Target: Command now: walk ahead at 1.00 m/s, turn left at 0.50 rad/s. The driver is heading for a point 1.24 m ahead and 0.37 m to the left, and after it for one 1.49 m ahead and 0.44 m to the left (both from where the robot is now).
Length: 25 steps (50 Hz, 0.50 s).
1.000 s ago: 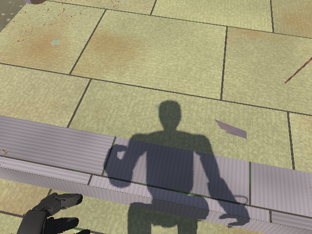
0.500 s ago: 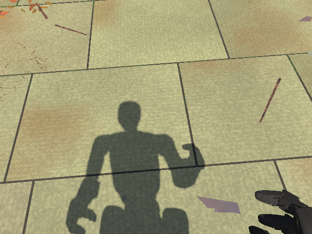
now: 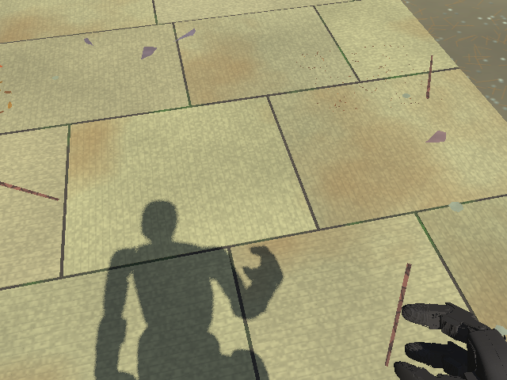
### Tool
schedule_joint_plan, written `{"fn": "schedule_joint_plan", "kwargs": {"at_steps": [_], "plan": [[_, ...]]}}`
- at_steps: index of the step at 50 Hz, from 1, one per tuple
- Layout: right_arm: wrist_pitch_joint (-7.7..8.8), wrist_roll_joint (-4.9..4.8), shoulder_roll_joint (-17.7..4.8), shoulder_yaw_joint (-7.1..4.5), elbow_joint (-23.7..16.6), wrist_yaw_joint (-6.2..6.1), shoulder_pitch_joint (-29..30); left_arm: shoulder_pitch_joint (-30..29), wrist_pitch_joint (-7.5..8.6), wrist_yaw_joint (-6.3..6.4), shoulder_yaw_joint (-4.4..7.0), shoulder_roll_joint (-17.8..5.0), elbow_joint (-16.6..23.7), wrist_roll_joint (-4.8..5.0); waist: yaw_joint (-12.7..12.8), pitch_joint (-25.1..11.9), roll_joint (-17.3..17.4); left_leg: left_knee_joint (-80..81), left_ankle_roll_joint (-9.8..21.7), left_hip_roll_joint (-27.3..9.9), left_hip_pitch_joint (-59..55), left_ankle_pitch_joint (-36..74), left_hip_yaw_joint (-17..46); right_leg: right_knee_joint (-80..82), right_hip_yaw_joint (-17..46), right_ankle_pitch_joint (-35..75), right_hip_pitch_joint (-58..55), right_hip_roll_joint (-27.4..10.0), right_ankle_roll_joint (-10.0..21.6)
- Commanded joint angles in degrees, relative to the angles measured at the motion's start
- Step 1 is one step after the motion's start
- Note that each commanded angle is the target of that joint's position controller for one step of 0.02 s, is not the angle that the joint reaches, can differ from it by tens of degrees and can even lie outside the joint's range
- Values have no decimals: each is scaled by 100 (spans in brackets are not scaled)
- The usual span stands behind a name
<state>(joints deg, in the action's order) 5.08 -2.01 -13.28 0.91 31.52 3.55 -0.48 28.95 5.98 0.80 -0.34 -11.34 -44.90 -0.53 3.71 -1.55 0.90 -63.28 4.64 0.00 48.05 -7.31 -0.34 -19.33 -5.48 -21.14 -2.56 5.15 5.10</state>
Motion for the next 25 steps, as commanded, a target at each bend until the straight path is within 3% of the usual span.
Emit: {"fn": "schedule_joint_plan", "kwargs": {"at_steps": [1,3,5,6,7,8,9,10,11,12,13,14,16,18,19,21,23,25], "plan": [[41,7,-228,-74,-177,50,426,-363,229,150,241,-1178,248,-11,-89,223,-20,1769,-6,289,-1892,1324,-826,1043,1,5897,1126,-1044,-221],[56,-59,-502,-219,-231,93,366,-273,164,225,337,-1490,125,6,-230,97,-751,2427,104,469,-1970,1241,-912,527,-72,7403,157,-1380,-424],[-36,-69,-996,-487,-26,102,-329,-384,-8,316,441,-1614,148,-110,-701,-222,-1057,2626,268,768,-2706,962,-1098,-666,-137,8693,-304,-1528,-580],[-118,-87,-1298,-671,349,63,-1589,-733,-66,325,487,-1659,291,-195,-1296,-662,-1049,2595,454,773,-3944,994,-945,-2047,-124,9211,81,-1513,-614],[-213,-55,-1425,-785,838,-15,-3351,-1633,-63,291,551,-1818,574,-179,-2307,-936,-521,3344,908,162,-5654,1736,-39,-4702,-202,7448,1269,-1050,-745],[-301,98,-1250,-711,1224,-86,-3808,-2347,174,119,277,-663,904,-302,-2082,-525,1395,2790,948,-135,-6724,2019,782,-7556,5,-475,3637,239,-700],[-159,344,-1216,-553,909,-91,-2812,-712,353,-81,30,-29,1180,87,-567,-1390,1586,2898,1919,-949,-7360,77,3299,-8540,1444,-1373,5127,-28,-569],[-172,305,-1030,-649,585,-147,-2710,-1020,477,-183,57,-612,1380,233,-924,-1652,740,4369,2144,-1268,-7314,-2615,4561,-8088,1663,-772,5404,-139,-359],[-100,221,-989,-658,570,-167,-2479,-1499,519,-200,125,-872,1477,292,-725,-542,-270,5044,1944,-1227,-6212,-3022,4508,-7319,1503,-285,5589,-391,-242],[-17,174,-874,-606,489,-129,-1969,-1586,474,-130,149,-871,1430,133,-353,-60,-964,5167,1666,-1016,-5139,-2577,4200,-6642,1475,126,5181,-690,-229],[35,203,-882,-591,403,-125,-1701,-1486,414,-95,145,-837,1407,29,-81,228,-893,5267,1687,-768,-4279,-2149,4028,-6270,1534,299,4813,-758,-357],[56,205,-879,-602,371,-151,-1567,-1426,341,-59,178,-939,1362,-13,44,469,-827,5360,1680,-557,-3694,-1788,3776,-5937,1522,385,4626,-878,-503],[58,127,-773,-557,445,-210,-1596,-1616,242,39,200,-987,1405,-69,77,694,-726,5311,1574,-224,-2790,-1117,3120,-5127,1351,485,4349,-1073,-700],[32,46,-845,-560,569,-323,-1788,-2489,244,78,139,-845,1758,-215,-257,916,-423,5333,1417,100,-2071,-111,2539,-3782,1022,1308,3889,-977,-865],[8,18,-823,-558,663,-371,-1932,-2892,262,60,106,-704,1863,-222,-456,875,-203,5240,1251,301,-1879,89,2293,-3052,938,1971,3448,-845,-899],[-36,-41,-885,-584,827,-398,-2277,-3362,289,19,101,-551,1997,-91,-785,589,93,5149,965,411,-1815,-49,2265,-1905,800,2793,2510,-459,-942],[-65,-117,-904,-607,959,-416,-2447,-3464,290,18,233,-726,2040,102,-848,366,292,4859,809,330,-2381,-278,2581,-1177,1027,2974,2043,-290,-985],[-99,-120,-835,-622,1040,-453,-2492,-3532,313,22,373,-981,2056,244,-794,305,436,4333,659,191,-3304,192,2828,-648,1225,2668,2032,-304,-904]]}}
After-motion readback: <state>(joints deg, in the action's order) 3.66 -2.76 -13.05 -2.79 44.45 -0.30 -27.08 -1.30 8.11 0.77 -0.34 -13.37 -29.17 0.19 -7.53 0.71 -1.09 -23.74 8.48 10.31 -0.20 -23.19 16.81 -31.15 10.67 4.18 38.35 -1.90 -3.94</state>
